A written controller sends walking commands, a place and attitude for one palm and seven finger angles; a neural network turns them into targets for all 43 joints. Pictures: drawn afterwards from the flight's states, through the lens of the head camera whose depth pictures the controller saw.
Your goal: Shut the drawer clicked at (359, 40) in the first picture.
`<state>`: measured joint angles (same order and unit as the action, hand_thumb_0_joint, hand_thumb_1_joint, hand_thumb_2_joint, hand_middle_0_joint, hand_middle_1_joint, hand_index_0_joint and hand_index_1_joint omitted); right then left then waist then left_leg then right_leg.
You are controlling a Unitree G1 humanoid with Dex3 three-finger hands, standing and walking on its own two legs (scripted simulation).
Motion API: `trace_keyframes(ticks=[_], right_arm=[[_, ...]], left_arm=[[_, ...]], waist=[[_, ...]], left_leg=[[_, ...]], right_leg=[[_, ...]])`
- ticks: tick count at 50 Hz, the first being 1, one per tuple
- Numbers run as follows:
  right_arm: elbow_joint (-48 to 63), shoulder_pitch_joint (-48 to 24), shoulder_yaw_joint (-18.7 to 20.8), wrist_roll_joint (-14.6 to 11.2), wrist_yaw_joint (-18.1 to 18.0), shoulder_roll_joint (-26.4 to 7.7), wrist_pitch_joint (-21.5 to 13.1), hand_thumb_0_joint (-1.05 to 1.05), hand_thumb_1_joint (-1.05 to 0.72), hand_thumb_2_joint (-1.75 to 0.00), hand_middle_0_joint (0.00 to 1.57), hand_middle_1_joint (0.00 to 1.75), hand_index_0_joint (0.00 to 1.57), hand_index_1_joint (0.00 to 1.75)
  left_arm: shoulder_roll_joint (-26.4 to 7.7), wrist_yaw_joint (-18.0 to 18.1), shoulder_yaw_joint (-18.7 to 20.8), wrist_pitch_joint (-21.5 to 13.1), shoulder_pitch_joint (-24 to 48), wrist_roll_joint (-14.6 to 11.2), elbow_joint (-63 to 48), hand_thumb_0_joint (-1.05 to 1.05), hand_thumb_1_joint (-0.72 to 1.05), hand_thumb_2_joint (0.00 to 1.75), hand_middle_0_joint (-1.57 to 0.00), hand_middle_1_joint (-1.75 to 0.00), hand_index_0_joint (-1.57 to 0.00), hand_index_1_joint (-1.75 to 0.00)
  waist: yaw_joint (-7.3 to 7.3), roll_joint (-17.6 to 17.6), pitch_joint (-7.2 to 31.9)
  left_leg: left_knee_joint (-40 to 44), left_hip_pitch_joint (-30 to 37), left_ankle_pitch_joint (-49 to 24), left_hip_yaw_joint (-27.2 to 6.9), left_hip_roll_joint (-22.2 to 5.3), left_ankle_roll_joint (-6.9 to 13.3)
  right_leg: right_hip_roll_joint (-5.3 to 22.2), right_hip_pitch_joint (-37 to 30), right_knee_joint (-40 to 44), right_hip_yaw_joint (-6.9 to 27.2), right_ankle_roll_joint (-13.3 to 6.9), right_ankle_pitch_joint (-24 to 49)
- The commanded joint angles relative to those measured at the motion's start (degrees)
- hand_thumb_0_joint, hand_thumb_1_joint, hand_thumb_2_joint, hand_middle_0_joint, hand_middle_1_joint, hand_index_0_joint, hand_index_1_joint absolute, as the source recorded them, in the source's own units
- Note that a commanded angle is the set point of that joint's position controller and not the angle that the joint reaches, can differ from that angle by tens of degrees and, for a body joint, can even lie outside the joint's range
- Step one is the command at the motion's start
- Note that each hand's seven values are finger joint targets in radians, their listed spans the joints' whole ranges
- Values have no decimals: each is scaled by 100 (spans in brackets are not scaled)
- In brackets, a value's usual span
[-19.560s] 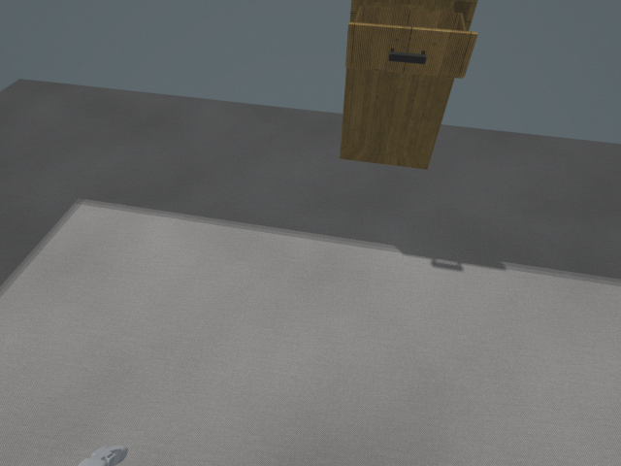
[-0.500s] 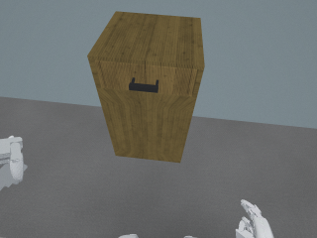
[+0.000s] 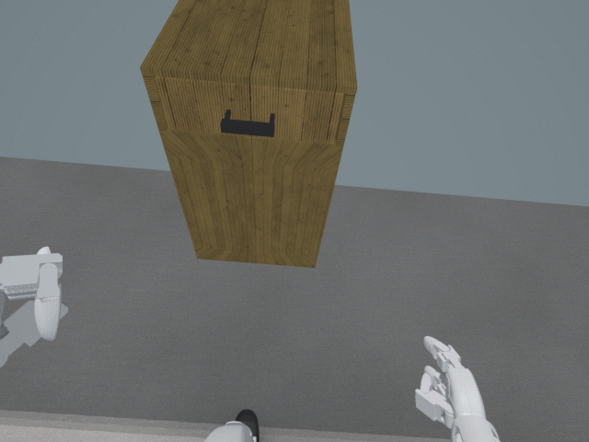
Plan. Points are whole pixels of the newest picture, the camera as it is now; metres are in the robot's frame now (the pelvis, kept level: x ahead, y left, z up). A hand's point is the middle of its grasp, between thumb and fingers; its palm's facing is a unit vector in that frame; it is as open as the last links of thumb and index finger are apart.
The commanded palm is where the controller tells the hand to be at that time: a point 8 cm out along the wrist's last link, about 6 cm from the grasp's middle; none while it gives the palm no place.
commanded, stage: step back with the hand held close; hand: left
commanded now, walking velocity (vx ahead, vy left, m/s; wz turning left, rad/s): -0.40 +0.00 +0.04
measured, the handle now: (249, 121) +0.76 +0.14 -0.06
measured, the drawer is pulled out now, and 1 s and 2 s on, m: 0.00 0.00 0.00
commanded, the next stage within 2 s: stop stepping back and stand still in 0.26 s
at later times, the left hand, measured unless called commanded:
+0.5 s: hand out of the picture +0.04 +0.31 +0.18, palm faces +0.37 -0.83 -0.43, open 3.2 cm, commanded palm +0.00 +0.35 +0.18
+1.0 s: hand out of the picture -0.06 +0.41 +0.19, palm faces +0.41 -0.87 -0.28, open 3.2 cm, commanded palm -0.13 +0.44 +0.18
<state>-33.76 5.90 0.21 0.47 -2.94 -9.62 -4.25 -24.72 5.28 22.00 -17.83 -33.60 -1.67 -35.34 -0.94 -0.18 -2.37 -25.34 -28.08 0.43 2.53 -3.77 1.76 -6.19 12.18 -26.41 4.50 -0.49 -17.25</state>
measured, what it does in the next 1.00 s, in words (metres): walks backwards: right foot, then left foot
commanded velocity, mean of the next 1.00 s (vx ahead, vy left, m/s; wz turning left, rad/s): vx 0.02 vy -0.09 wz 0.00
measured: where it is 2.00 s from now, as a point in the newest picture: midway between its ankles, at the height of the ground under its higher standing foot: outside the picture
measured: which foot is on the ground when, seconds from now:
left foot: down 0.00-0.44, up 0.46-0.54, down 0.56-0.78, up 0.80-0.94, down 0.96-1.00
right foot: down 0.00-0.24, up 0.26-0.42, down 0.44-0.56, up 0.58-0.80, down 0.82-0.96, up 0.98-1.00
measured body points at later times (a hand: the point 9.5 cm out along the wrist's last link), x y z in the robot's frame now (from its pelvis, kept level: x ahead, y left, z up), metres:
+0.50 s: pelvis -0.12 +0.07 -0.01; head -0.13 +0.11 +0.43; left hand +0.01 +0.35 +0.20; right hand +0.07 -0.15 -0.07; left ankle +0.05 +0.12 -0.71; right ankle -0.16 -0.08 -0.73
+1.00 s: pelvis -0.27 +0.17 -0.03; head -0.30 +0.21 +0.42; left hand -0.08 +0.45 +0.20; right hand -0.14 -0.10 -0.08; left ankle -0.17 +0.28 -0.74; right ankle -0.25 +0.03 -0.70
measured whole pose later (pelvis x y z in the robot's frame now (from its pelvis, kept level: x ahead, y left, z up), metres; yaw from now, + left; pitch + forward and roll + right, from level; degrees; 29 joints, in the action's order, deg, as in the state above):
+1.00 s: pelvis -0.27 +0.17 -0.03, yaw -4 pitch -4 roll -3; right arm -37.3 12.9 0.2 1.2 -4.6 -12.2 -5.8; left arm -22.6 8.9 24.6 -10.1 -23.9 -2.2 -34.3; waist -1.4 2.7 0.2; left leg -43.7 -24.6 15.2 1.8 -5.5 0.3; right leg 0.6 24.1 -55.3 -4.2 -2.0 -30.7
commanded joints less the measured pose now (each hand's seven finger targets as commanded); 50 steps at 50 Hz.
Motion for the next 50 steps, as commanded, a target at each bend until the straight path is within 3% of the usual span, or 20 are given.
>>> trace_keyframes(ticks=[1, 5, 8, 13, 20, 22, 24, 26, 28, 29, 32, 37, 38, 39, 41, 42, 45, 46, 48, 50], right_arm=[[1093, -178, 327, -103, -91, -881, -142, 0, -90, -90, 20, 30, 20, 30], [872, -26, 349, -38, -135, -869, -115, 0, -90, -90, 20, 30, 20, 30], [796, 15, 323, -18, -219, -969, -176, 0, -90, -90, 20, 30, 20, 30], [966, -196, 373, 145, -274, -1285, -388, 0, -90, -90, 20, 30, 20, 30], [637, 243, 369, 120, 16, -799, -542, 0, -90, -90, 20, 30, 20, 30], [441, 425, 402, 220, -23, -855, -402, 0, -90, -90, 20, 30, 20, 30], [472, 339, 340, 90, -102, -765, -273, 0, -90, -90, 20, 30, 20, 30], [424, 143, 197, 21, -259, -894, -332, 0, -90, -90, 20, 30, 20, 30], [477, 155, 56, 24, -311, -1023, -630, 0, -90, -90, 20, 30, 20, 30], [482, 153, 31, 35, -273, -833, -760, 0, -90, -90, 20, 30, 20, 30], [773, -154, 126, 48, -34, -816, -725, 0, -90, -90, 20, 30, 20, 30], [1001, -109, 200, 174, 60, -711, -503, 0, -90, -90, 20, 30, 20, 30], [861, 48, 187, 136, 64, -661, -448, 0, -90, -90, 20, 30, 20, 30], [689, 208, 243, -51, 58, -671, -385, 0, -90, -90, 20, 30, 20, 30], [697, 170, 120, 75, -39, -705, -315, 0, -90, -90, 20, 30, 20, 30], [699, 160, -38, 177, 18, -576, -269, 0, -90, -90, 20, 30, 20, 30], [428, 42, 244, 42, -222, -842, -332, 0, -90, -90, 20, 30, 20, 30], [405, 163, 170, 18, -283, -880, -399, 0, -90, -90, 20, 30, 20, 30], [635, 287, 138, 86, -217, -1035, -608, 0, -90, -90, 20, 30, 20, 30], [697, 90, 290, 41, 9, -1011, -590, 0, -90, -90, 20, 30, 20, 30]], left_arm=[[-1087, 169, 1096, -281, -697, -257, -887, 0, 90, 90, -140, -160, -140, -160], [-1015, 267, 885, -280, -416, -261, -462, 0, 90, 90, -140, -160, -140, -160], [-914, 292, 611, -313, 38, -187, -468, 0, 90, 90, -140, -160, -140, -160], [-1015, 213, 829, -428, 310, -27, -965, 0, 90, 90, -140, -160, -140, -160], [-986, 311, 737, -108, -494, -283, -1609, 0, 90, 90, -140, -160, -140, -160], [-1363, 419, 1133, -78, -70, -229, -1788, 0, 90, 90, -140, -160, -140, -160], [-841, 315, 615, 245, 681, -135, -1026, 0, 90, 90, -140, -160, -140, -160], [-581, 314, 291, 427, 1301, -42, -598, 0, 90, 90, -140, -160, -140, -160], [-559, 335, 234, 352, 2048, 15, -907, 0, 90, 90, -140, -160, -140, -160], [-771, 395, 377, 252, 2061, 66, -902, 0, 90, 90, -140, -160, -140, -160], [-873, 303, 530, 467, 663, -34, -1513, 0, 90, 90, -140, -160, -140, -160], [-910, 373, 638, 724, -961, -154, -1801, 0, 90, 90, -140, -160, -140, -160], [-898, 354, 616, 763, -1029, -128, -1813, 0, 90, 90, -140, -160, -140, -160], [-1005, 316, 666, 766, -640, -126, -1924, 0, 90, 90, -140, -160, -140, -160], [-1986, 442, 1610, 530, 1148, -240, -2149, 0, 90, 90, -140, -160, -140, -160], [-1528, 437, 1309, 504, 1647, -214, -1467, 0, 90, 90, -140, -160, -140, -160], [-626, 420, 423, 661, 1303, -76, -511, 0, 90, 90, -140, -160, -140, -160], [-577, 419, 281, 600, 1344, -66, -747, 0, 90, 90, -140, -160, -140, -160], [-670, 378, 303, 256, 1340, 20, -1617, 0, 90, 90, -140, -160, -140, -160], [-965, 246, 787, 177, 533, 5, -1450, 0, 90, 90, -140, -160, -140, -160]], waist=[[-27, 84, 1231], [-137, 340, 341], [-170, 60, 101], [65, -1851, 694], [159, -766, 1549], [-46, 797, 963], [-135, 1548, 200], [-285, 352, -524], [-217, -2400, -522], [-104, -2158, -131], [216, -1341, 815], [299, -1407, 1073], [405, -436, 1125], [263, 1693, 793], [-193, 1190, 188], [-373, 1078, 243], [-207, -104, 9], [-278, -858, -36], [-191, -2830, -219], [10, -1302, 20]], left_leg=[[-461, 1967, 654, -116, 69, -17], [-1246, 2071, 1257, -311, 339, -198], [-448, 2136, 1063, -702, 108, -107], [3021, -1079, 5021, -2645, -1508, 402], [262, 2235, 1917, 130, -95, -544], [-2963, 2944, 1725, -210, 397, -519], [-3752, 1990, 2126, -828, 173, -342], [-1709, 2005, 2355, -888, -121, -178], [1727, 998, 3949, -2846, -1043, 119], [2349, 609, 4957, -3349, -1284, 170], [2664, 628, 4734, -2297, -890, -1097], [1718, -81, 3487, -293, -288, -1064], [-261, -20, 2772, 583, 282, -1152], [-4039, 390, 2447, 523, 502, -813], [-5820, -658, 2493, -902, -293, -315], [-4611, -37, 2308, -781, -601, -298], [-1924, 1755, 2619, 284, -91, -81], [-773, 1919, 2896, 195, 3, -52], [1633, 1488, 3873, -3721, -1892, 778], [2060, 141, 5145, -3302, -1812, 637]], right_leg=[[963, 1064, 866, 212, 284, 1652], [1439, 2394, 1561, 510, -343, 0], [903, 2324, 1178, 34, -139, -23], [-418, -1295, -2464, -407, 55, -811], [398, 680, 920, -647, -344, -1455], [2340, 3372, 2293, 1248, -1046, -2080], [2235, 3540, 1653, 778, -1036, -2739], [1623, 3346, 526, 138, -495, -2423], [424, 2146, -2080, -562, 96, -1631], [265, 1499, -3068, -248, 72, -1421], [-71, 531, -3464, -605, -72, -1149], [-318, -1750, -669, -1567, -409, -1700], [227, -1621, 375, -1199, -741, -1572], [1783, 392, 974, 138, -1272, -596], [3057, 2032, 1401, 1608, -1586, -2019], [2898, 2287, 1480, 1157, -968, -2964], [1943, 2731, 509, 7, -874, -3558], [1521, 2408, -666, -575, -677, -2861], [345, 2948, -4242, -799, -3, -1886], [541, 2035, -5091, -369, -18, -1040]])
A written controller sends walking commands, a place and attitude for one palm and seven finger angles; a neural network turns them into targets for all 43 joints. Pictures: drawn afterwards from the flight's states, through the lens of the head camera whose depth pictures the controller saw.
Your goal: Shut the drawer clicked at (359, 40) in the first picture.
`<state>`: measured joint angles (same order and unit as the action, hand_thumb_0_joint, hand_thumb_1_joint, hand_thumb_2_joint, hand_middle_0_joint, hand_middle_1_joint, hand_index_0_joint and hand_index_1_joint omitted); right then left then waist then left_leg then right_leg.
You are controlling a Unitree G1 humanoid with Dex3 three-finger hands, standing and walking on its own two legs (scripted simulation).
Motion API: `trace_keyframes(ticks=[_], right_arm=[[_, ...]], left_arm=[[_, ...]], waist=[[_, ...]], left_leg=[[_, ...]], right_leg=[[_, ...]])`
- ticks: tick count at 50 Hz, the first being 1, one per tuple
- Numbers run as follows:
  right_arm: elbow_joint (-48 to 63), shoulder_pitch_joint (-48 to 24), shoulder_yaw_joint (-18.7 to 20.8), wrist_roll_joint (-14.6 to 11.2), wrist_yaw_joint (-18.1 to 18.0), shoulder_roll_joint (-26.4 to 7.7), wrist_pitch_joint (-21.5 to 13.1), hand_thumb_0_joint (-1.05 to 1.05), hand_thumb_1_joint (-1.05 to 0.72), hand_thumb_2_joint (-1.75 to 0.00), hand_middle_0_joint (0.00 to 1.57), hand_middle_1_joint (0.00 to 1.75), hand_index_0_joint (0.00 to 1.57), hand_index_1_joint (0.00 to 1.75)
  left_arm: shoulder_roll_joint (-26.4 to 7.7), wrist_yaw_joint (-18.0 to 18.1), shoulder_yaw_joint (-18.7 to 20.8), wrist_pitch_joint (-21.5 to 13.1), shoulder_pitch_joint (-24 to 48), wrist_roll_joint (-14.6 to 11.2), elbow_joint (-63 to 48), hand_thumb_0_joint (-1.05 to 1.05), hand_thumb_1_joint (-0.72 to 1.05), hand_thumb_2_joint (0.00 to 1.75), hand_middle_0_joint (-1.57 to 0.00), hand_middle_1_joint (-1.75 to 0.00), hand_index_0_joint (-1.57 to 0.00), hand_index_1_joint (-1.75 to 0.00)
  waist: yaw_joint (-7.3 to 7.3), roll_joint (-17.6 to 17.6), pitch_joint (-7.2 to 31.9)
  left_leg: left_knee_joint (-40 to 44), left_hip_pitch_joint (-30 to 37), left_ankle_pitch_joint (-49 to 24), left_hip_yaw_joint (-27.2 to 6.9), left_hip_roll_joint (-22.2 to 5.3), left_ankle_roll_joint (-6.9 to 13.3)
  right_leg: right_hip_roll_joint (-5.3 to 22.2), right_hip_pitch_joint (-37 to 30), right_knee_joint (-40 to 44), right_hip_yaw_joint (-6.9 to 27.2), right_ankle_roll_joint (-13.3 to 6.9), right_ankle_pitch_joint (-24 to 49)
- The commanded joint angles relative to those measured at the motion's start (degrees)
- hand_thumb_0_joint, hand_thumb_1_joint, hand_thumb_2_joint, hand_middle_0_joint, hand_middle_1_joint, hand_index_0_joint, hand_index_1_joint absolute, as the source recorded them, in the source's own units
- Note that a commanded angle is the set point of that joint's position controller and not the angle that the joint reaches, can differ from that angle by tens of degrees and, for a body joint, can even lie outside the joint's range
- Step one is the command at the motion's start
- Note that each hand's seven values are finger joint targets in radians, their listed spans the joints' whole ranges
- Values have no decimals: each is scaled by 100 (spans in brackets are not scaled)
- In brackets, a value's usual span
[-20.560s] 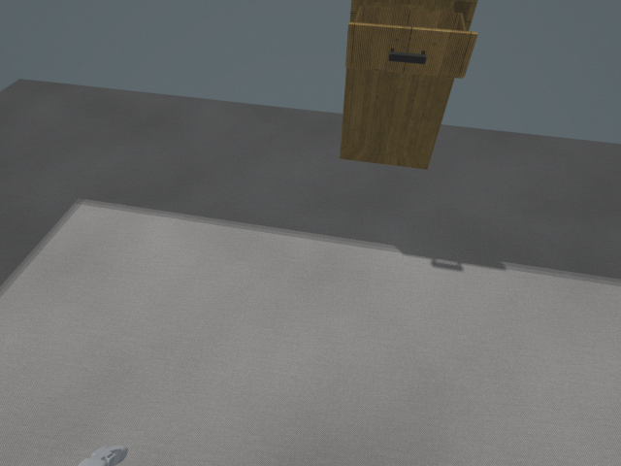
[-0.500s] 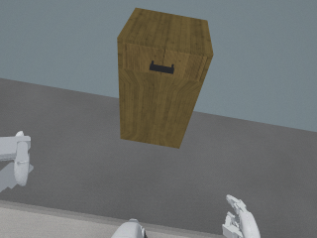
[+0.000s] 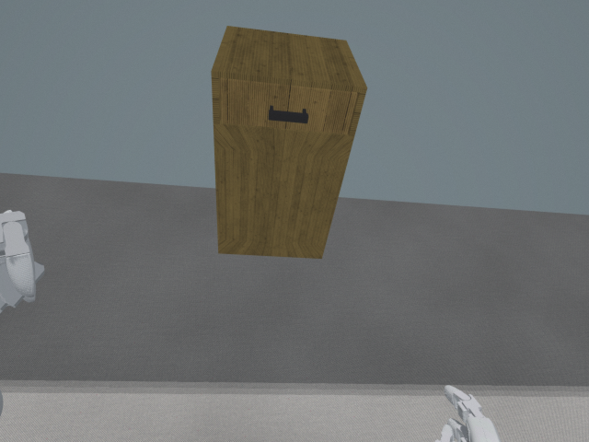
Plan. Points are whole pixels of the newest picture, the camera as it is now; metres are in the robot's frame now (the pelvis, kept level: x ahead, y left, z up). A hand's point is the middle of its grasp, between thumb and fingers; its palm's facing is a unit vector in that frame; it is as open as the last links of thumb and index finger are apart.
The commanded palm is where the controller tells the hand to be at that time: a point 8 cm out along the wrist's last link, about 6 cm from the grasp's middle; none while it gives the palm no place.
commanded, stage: stop stepping back and stand still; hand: left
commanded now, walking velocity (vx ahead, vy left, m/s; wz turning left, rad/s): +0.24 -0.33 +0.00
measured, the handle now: (288, 113) +1.03 +0.04 -0.03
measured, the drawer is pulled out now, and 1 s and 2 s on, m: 0.00 0.00 0.00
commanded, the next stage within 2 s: let the arm hang, fingers relaxed in 1.06 s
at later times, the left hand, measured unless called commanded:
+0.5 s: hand out of the picture +0.09 +0.25 +0.20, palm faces +0.44 -0.80 -0.42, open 3.2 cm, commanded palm +0.02 +0.29 +0.21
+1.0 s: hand out of the picture +0.08 +0.22 +0.21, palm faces +0.44 -0.74 -0.51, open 3.2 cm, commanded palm +0.01 +0.26 +0.21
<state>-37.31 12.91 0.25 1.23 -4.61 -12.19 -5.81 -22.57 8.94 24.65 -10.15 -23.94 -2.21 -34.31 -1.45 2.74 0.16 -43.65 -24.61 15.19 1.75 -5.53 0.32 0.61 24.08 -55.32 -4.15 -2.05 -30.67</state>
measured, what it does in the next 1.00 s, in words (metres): walks backwards: right foot, then left foot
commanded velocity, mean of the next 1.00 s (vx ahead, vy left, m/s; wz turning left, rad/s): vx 0.11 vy -0.05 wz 0.00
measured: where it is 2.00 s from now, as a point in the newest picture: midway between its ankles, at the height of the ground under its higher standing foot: outside the picture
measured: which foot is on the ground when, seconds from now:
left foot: down 0.00-0.18, up 0.20-0.38, down 0.40-0.60, up 0.62-0.84, down 0.86-1.00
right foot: up 0.00-0.20, down 0.22-1.00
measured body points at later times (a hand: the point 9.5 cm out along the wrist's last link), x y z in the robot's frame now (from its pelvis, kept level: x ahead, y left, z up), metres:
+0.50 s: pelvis -0.11 +0.01 +0.01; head -0.12 +0.02 +0.46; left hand +0.06 +0.29 +0.22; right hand +0.06 -0.22 -0.06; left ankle -0.05 +0.16 -0.71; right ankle -0.09 -0.09 -0.66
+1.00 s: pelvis -0.10 -0.02 +0.03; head -0.09 -0.04 +0.47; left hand +0.05 +0.26 +0.23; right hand +0.08 -0.25 -0.06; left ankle -0.09 +0.12 -0.71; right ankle -0.08 -0.10 -0.71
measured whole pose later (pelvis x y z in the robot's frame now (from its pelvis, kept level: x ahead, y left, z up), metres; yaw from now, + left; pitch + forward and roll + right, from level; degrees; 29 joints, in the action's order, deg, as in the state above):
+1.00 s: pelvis -0.10 -0.02 +0.03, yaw +4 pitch -1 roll +1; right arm -35.5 11.5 1.2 -0.3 -4.4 -12.4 -7.3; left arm -21.8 8.7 21.9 -12.6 -34.0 -0.5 -31.9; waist -0.6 -1.2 -2.1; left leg -30.9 -15.3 14.3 4.9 -3.7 -1.6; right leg -0.5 15.9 -33.0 -4.3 -2.8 -16.3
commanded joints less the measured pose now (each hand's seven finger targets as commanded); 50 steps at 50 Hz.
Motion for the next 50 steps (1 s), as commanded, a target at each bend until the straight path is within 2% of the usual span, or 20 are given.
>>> trace_keyframes(ticks=[1, 4, 7, 9, 10, 11, 12, 18, 20, 23, 26, 28, 29, 31, 33, 36, 40, 43, 46, 50], right_arm=[[1139, -714, 304, -28, 257, -679, -393, 0, -90, -90, 20, 30, 20, 30], [1186, -789, 275, 32, 278, -610, -304, 0, -90, -90, 20, 30, 20, 30], [1183, -661, 215, 64, 138, -504, -177, 0, -90, -90, 20, 30, 20, 30], [968, -505, 283, -94, 107, -398, -81, 0, -90, -90, 20, 30, 20, 30], [979, -498, 282, -177, 71, -512, -105, 0, -90, -90, 20, 30, 20, 30], [991, -623, 193, -57, 63, -474, -217, 0, -90, -90, 20, 30, 20, 30], [902, -591, 146, -16, 79, -341, -228, 0, -90, -90, 20, 30, 20, 30], [795, -452, 108, -34, -195, -429, -381, 0, -90, -90, 20, 30, 20, 30], [967, -383, 166, -43, -171, -681, -476, 0, -90, -90, 20, 30, 20, 30], [957, -557, 261, -35, 94, -504, -527, 0, -90, -90, 20, 30, 20, 30], [1038, -616, 261, -85, 147, -558, -384, 0, -90, -90, 20, 30, 20, 30], [1147, -556, 263, -86, 95, -537, -240, 0, -90, -90, 20, 30, 20, 30], [1178, -561, 258, -96, 73, -475, -155, 0, -90, -90, 20, 30, 20, 30], [1255, -612, 331, -145, 61, -463, -124, 0, -90, -90, 20, 30, 20, 30], [845, -346, 226, -73, 129, -382, -232, 0, -90, -90, 20, 30, 20, 30], [850, -503, 264, -108, 19, -506, -215, 0, -90, -90, 20, 30, 20, 30], [820, -552, 204, -48, -92, -482, -442, 0, -90, -90, 20, 30, 20, 30], [1008, -584, 311, -100, -85, -729, -502, 0, -90, -90, 20, 30, 20, 30], [990, -597, 229, -152, 3, -560, -454, 0, -90, -90, 20, 30, 20, 30], [1048, -511, 274, -207, 54, -527, -395, 0, -90, -90, 20, 30, 20, 30]], left_arm=[[-1110, -124, 546, -532, -613, 27, -1836, 0, 90, 90, -140, -160, -140, -160], [-1025, -47, 535, -504, -1244, 24, -1988, 0, 90, 90, -140, -160, -140, -160], [-1014, 55, 484, -286, -1300, 9, -1532, 0, 90, 90, -140, -160, -140, -160], [-1147, 11, 563, -96, -818, 24, -1309, 0, 90, 90, -140, -160, -140, -160], [-1384, -1, 648, -133, -316, -27, -1624, 0, 90, 90, -140, -160, -140, -160], [-2123, 77, 1351, -270, 206, -64, -1829, 0, 90, 90, -140, -160, -140, -160], [-1595, 63, 1005, -275, 310, -49, -1179, 0, 90, 90, -140, -160, -140, -160], [-586, 115, -107, -340, -153, 68, -746, 0, 90, 90, -140, -160, -140, -160], [-774, 164, 53, -537, 90, 97, -1410, 0, 90, 90, -140, -160, -140, -160], [-1212, 58, 603, -665, -186, 172, -1646, 0, 90, 90, -140, -160, -140, -160], [-993, 106, 623, -610, -1099, 97, -1374, 0, 90, 90, -140, -160, -140, -160], [-985, 137, 672, -528, -1370, 50, -1130, 0, 90, 90, -140, -160, -140, -160], [-995, 160, 697, -434, -1480, 51, -882, 0, 90, 90, -140, -160, -140, -160], [-1318, 153, 843, -320, -1025, -28, -983, 0, 90, 90, -140, -160, -140, -160], [-1135, 178, 862, -408, -859, -41, -459, 0, 90, 90, -140, -160, -140, -160], [-767, 97, 375, -421, -785, -5, -516, 0, 90, 90, -140, -160, -140, -160], [-776, 197, 224, -510, -615, 91, -758, 0, 90, 90, -140, -160, -140, -160], [-827, 195, 293, -632, -696, 108, -1226, 0, 90, 90, -140, -160, -140, -160], [-870, 149, 511, -592, -1068, 129, -1039, 0, 90, 90, -140, -160, -140, -160], [-839, 94, 509, -556, -1308, 40, -592, 0, 90, 90, -140, -160, -140, -160]], waist=[[120, -1593, -195], [291, -2129, 95], [248, -2226, 314], [250, 664, 122], [69, 1182, 83], [-29, 866, -158], [-89, 801, 59], [-90, -106, 83], [-82, -1986, -44], [-44, -1930, -358], [182, -2013, -201], [204, -1851, 193], [263, -1129, 223], [177, 1676, -46], [-23, 422, 355], [-5, 714, 23], [74, 427, 204], [173, -1047, 307], [159, -1810, 198], [87, 132, 76]], left_leg=[[3874, -560, 3529, -2664, -1474, 639], [3876, -1209, 3046, -854, -921, 112], [2946, -1494, 2730, -258, -654, -173], [-1349, -1322, 1383, 853, 478, -302], [-3218, -1688, 1029, 104, 486, -193], [-3948, -1652, 733, -276, 100, -222], [-3586, -1483, 709, -527, -97, -181], [1536, 1453, 905, 657, 294, 118], [2977, 2133, 1467, -2355, -1414, 863], [3629, 527, 2558, -3090, -1916, 1304], [3331, -716, 2340, -856, -1152, 661], [2560, -1141, 2579, -317, -844, 368], [1429, -1544, 2439, -17, -514, 200], [-2279, -1903, 1586, 76, 555, -76], [-2302, -1145, 1127, -234, 227, -129], [-1009, -208, 624, 122, 210, -98], [1410, 1272, 128, 466, 448, 80], [2244, 1723, -829, -849, -599, 470], [2615, 713, -322, -857, -767, 465], [1276, 473, 424, 41, 125, 76]], right_leg=[[-112, 478, -2039, 341, 136, 443], [-398, -1299, -264, -448, -3, 510], [-729, -2740, 1646, -696, -250, -543], [654, -1662, 3760, 1088, -934, -204], [1668, -768, 4177, 2390, -1358, 162], [2079, 151, 4458, 2970, -1555, -239], [2139, 335, 4655, 2929, -1274, -1683], [854, 237, 2803, 661, -497, -839], [-135, 1442, 175, -115, 166, -211], [324, 1419, -1574, 730, 144, 350], [156, -738, 309, -53, 39, 572], [-141, -2121, 1545, -404, -2, 425], [-70, -2588, 2246, -18, -113, 105], [1950, -1408, 4495, 3735, -983, -70], [1921, -946, 4234, 3146, -1049, -277], [1390, -442, 4058, 1712, -724, 592], [1034, -561, 3699, 1147, -375, 810], [389, -531, 2506, 780, 133, 1580], [126, -1077, 2196, 294, 250, 1325], [705, -1074, 3647, 1547, 4, 1444]])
